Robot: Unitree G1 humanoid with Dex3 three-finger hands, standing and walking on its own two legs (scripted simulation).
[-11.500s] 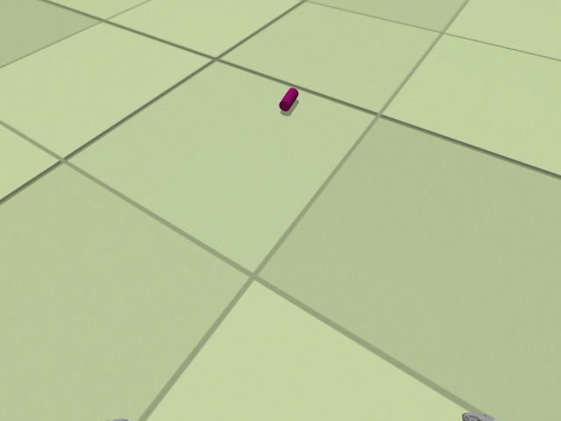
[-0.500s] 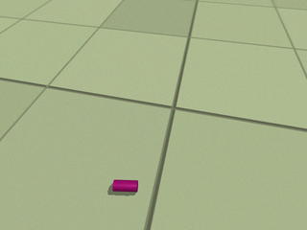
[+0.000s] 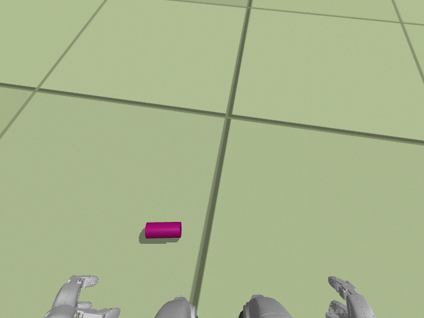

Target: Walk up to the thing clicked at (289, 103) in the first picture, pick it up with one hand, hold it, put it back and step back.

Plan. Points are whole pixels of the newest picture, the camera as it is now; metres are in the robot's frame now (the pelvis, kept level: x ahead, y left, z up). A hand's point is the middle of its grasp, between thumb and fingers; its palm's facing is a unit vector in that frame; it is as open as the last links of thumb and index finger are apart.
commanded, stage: rise first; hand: left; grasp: from above
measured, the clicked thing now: (163, 230) +0.47 +0.22 -0.70
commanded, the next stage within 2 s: none
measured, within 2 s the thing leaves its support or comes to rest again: neither
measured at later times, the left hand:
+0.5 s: hand out of the picture +0.13 +0.26 -0.21, palm faces -0.18 -0.87 -0.46, open 14.2 cm
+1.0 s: hand (122, 269) +0.26 +0.29 -0.41, palm faces -0.48 -0.40 -0.78, open 14.0 cm
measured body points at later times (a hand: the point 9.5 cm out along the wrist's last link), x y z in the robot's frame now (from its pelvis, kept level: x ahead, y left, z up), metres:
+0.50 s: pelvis -0.01 -0.01 -0.07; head +0.10 +0.01 +0.37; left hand +0.14 +0.31 -0.18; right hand +0.18 -0.26 -0.16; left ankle +0.00 +0.10 -0.70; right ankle +0.00 -0.13 -0.70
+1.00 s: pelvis -0.08 -0.01 -0.27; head +0.13 +0.00 +0.13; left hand +0.29 +0.31 -0.36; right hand +0.08 -0.28 -0.41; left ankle +0.00 +0.10 -0.70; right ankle +0.00 -0.13 -0.70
